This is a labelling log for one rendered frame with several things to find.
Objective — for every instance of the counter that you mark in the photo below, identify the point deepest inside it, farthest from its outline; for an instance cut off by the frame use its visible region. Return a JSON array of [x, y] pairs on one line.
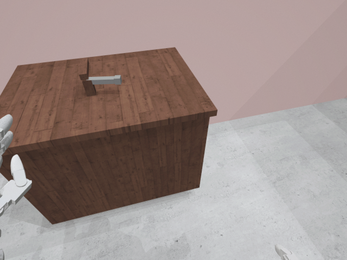
[[90, 148]]

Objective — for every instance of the robot right hand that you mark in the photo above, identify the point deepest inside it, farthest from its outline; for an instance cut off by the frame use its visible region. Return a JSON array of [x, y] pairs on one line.
[[284, 253]]

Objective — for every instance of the robot left hand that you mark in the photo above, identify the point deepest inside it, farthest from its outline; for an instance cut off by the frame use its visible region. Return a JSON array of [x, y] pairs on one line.
[[15, 189]]

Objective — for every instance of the tap lever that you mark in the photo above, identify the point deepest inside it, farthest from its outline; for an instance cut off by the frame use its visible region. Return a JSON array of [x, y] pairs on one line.
[[106, 80]]

